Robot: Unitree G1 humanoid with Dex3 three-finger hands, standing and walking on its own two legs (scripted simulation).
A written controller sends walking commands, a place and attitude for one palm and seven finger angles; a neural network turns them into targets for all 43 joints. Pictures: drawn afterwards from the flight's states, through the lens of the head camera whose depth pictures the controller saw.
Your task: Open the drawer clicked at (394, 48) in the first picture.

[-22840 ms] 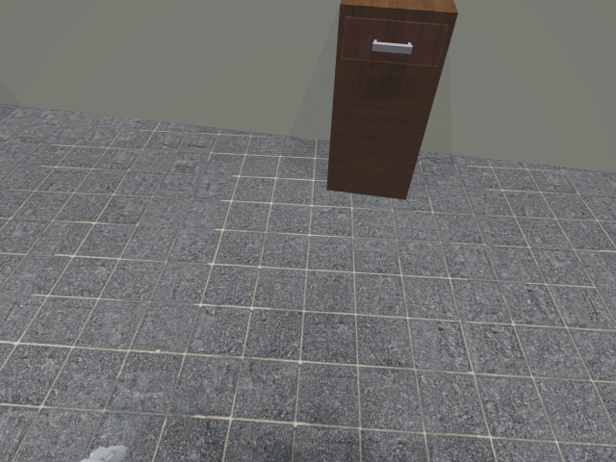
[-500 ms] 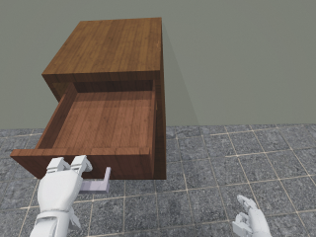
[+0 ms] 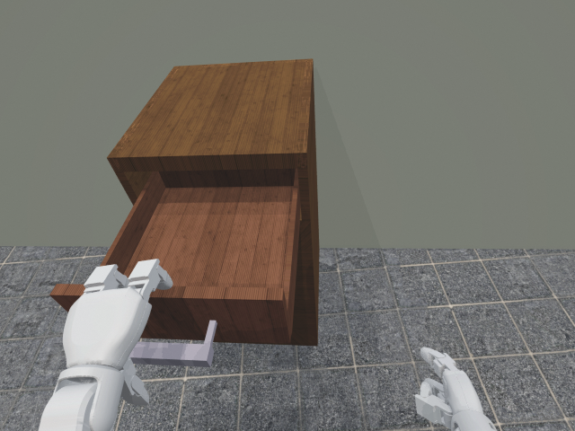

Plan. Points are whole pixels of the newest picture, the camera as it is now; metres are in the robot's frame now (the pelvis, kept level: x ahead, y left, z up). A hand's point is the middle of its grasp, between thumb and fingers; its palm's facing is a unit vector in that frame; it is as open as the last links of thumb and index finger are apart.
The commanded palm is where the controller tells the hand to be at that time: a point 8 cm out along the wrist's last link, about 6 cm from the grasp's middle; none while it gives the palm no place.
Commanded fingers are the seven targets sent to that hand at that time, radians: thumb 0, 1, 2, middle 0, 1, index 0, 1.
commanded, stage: lift the hand off the handle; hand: left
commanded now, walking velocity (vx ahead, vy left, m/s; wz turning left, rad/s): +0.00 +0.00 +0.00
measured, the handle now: (170, 339) +0.23 +0.24 -0.02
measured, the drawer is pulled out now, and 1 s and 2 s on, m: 0.29 0.29 0.29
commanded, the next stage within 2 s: draw the hand back to the body in 0.48 s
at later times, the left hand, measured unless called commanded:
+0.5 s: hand (110, 309) +0.20 +0.24 +0.13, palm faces +0.13 -0.09 -0.99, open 13.9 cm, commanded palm +0.16 +0.24 +0.18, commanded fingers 0.00 -0.50 0.30 -0.30 -1.20 -0.30 -1.20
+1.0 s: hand (94, 324) +0.18 +0.26 +0.13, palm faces +0.10 -0.09 -0.99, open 13.8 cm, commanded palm +0.15 +0.26 +0.18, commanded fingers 0.00 -0.50 0.30 -0.30 -1.20 -0.30 -1.20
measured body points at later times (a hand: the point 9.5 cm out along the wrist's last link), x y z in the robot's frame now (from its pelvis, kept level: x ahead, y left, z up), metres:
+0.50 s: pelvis -0.01 +0.00 +0.01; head -0.02 -0.05 +0.46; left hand +0.18 +0.24 +0.19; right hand +0.23 -0.19 -0.08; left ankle -0.02 +0.13 -0.73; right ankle +0.01 -0.11 -0.73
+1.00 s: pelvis -0.01 +0.01 +0.01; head -0.02 -0.04 +0.46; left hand +0.17 +0.26 +0.18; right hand +0.22 -0.19 -0.08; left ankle -0.02 +0.13 -0.73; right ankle +0.01 -0.11 -0.73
